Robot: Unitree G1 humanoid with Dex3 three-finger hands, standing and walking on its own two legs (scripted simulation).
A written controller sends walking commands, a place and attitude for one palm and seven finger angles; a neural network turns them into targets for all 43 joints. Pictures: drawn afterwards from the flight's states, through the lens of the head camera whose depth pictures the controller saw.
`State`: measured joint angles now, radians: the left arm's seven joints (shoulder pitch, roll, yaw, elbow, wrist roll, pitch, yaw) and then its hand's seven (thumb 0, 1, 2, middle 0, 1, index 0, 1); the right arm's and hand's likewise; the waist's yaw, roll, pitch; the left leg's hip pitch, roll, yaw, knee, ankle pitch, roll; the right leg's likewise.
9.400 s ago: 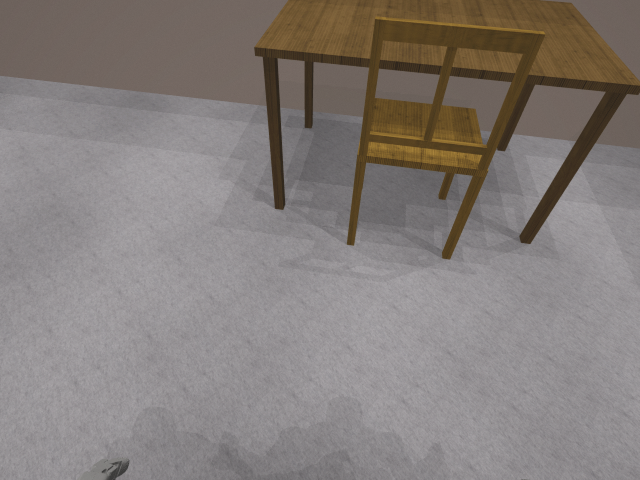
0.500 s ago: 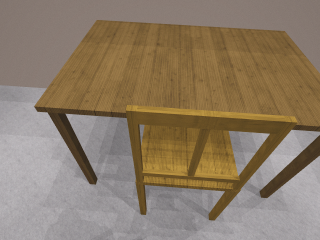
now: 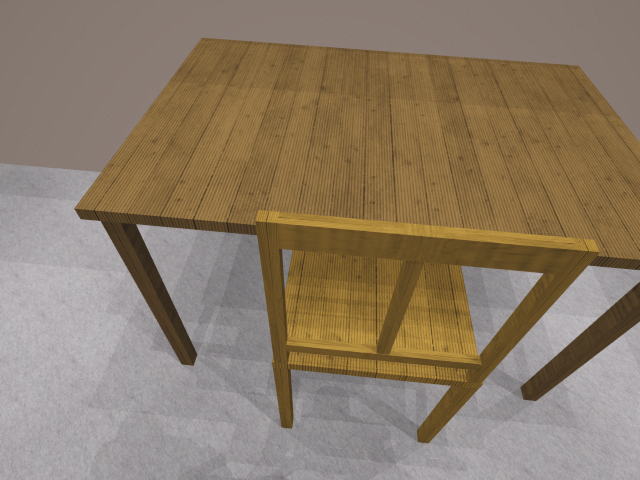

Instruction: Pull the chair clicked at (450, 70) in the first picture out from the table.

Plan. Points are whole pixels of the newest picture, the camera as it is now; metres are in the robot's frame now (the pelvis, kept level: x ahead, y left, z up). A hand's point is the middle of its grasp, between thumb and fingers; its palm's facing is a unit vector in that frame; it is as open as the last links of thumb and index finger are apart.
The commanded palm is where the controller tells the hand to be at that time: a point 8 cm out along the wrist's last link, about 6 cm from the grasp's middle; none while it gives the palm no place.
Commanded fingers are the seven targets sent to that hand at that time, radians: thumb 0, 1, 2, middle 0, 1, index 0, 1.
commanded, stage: look again from close up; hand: left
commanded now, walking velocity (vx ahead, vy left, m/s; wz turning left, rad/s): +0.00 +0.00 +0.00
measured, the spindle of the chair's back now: (396, 311) +0.40 -0.10 -0.08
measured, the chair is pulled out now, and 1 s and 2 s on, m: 0.00 0.00 0.00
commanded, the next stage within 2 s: raise the hand toward the chair's back in 0.56 s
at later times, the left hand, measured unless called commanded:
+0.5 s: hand out of the picture -0.02 +0.15 -0.18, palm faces +0.02 -0.99 -0.17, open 7.4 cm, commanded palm none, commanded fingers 0.00 0.90 0.90 -0.20 -0.30 -0.20 -0.30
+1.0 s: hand (237, 433) +0.18 +0.11 -0.01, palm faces -0.07 -1.00 +0.01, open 8.5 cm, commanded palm +0.11 +0.20 -0.07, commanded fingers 0.00 0.48 0.72 -0.16 -0.23 -0.16 -0.23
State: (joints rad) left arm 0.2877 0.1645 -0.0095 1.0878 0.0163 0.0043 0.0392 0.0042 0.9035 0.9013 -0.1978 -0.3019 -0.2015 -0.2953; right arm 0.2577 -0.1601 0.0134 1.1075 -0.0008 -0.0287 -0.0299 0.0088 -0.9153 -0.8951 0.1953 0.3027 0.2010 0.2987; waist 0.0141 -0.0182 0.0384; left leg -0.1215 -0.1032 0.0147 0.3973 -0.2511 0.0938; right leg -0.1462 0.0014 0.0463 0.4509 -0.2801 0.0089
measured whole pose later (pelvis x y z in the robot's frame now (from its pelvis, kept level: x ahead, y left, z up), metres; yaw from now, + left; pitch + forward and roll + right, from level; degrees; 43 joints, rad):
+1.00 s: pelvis -0.04 -0.04 -0.05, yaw +1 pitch +8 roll +1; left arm 0.32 0.17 0.09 0.22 -0.23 -0.52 -0.28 0.01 0.72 0.81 -0.17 -0.27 -0.18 -0.26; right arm 0.17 -0.28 -0.04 0.59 0.02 -0.26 0.02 0.02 -0.91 -0.90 0.20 0.30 0.20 0.30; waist -0.04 -0.03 -0.16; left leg -0.64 -0.06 0.00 0.92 -0.43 0.03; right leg -0.64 0.05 -0.01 0.94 -0.45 -0.06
